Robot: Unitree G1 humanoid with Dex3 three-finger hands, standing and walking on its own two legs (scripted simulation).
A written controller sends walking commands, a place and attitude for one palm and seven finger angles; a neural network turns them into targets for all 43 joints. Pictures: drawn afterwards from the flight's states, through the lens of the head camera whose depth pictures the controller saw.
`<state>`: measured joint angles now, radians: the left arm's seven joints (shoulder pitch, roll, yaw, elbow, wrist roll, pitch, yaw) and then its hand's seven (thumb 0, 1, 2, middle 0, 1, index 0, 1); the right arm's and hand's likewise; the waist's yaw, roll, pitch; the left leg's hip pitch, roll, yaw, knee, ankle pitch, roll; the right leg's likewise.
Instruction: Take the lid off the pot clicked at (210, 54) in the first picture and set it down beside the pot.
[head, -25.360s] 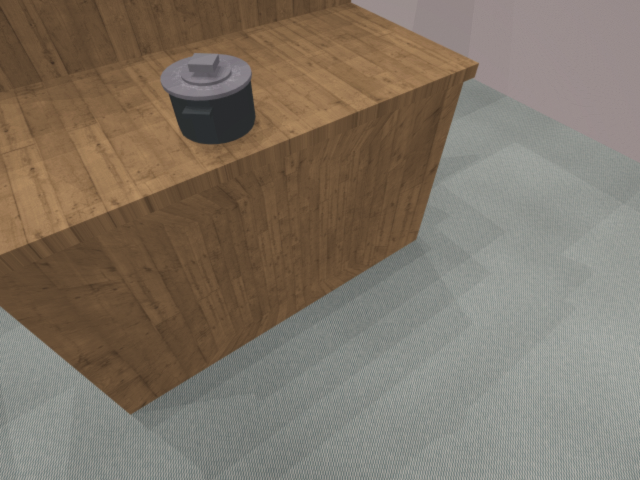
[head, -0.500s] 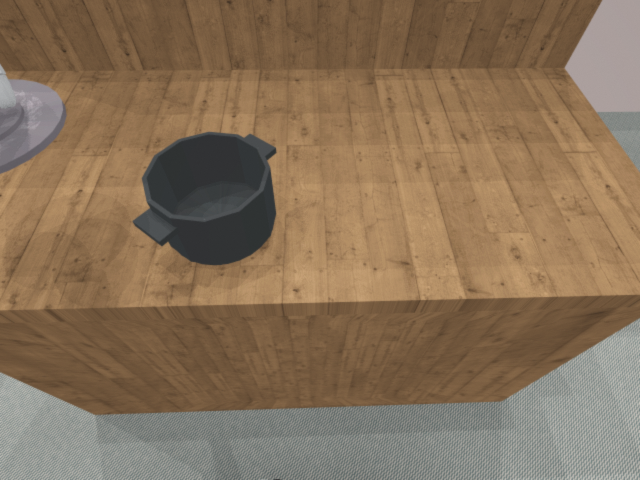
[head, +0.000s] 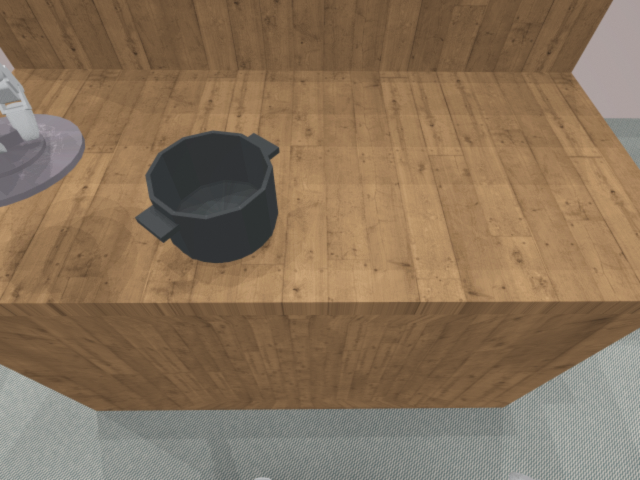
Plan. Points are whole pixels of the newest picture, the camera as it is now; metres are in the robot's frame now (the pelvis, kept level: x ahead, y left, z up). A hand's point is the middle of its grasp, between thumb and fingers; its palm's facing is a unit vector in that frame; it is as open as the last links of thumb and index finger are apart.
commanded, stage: lower the lid onto the table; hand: left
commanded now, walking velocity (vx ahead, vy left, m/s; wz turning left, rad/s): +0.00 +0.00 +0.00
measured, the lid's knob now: out of the picture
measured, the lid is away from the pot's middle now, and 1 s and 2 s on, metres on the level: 0.23 0.23 0.26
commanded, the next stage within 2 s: none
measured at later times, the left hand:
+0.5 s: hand out of the picture +0.43 +0.36 +0.18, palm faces -0.38 -0.18 -0.91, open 6.6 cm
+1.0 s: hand (15, 176) +0.43 +0.36 +0.14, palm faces -0.44 -0.17 -0.88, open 6.6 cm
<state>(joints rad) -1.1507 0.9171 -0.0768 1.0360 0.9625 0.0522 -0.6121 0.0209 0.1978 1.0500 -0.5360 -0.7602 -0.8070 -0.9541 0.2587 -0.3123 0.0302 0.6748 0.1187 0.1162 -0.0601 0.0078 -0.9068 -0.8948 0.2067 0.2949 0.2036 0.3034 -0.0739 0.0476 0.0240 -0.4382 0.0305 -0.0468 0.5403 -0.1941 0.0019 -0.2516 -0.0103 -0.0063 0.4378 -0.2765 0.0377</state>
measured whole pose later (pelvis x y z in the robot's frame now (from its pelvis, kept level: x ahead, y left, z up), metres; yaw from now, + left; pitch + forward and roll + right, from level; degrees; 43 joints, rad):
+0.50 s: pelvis +0.00 +0.01 +0.00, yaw -1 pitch +6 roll -3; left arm -1.07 0.93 0.00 1.05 0.96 -0.01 -0.58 0.02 0.20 1.05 -0.53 -0.76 -0.80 -0.95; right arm 0.30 -0.31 0.02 0.69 0.11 0.12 -0.06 0.01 -0.91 -0.89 0.21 0.29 0.20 0.30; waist -0.09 0.04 0.01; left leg -0.48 0.03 -0.03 0.58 -0.21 0.01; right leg -0.29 -0.01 0.01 0.46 -0.28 0.04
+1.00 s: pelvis -0.01 +0.02 -0.01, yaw -1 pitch +8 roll -3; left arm -1.06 0.90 -0.04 1.09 0.95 -0.05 -0.55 0.02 0.21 1.05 -0.53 -0.76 -0.80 -0.96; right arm 0.31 -0.31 0.03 0.70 0.11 0.08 -0.07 0.01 -0.91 -0.89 0.21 0.30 0.20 0.30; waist -0.10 0.03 0.00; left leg -0.54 0.03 -0.03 0.63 -0.23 0.02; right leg -0.35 -0.01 0.01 0.51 -0.30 0.04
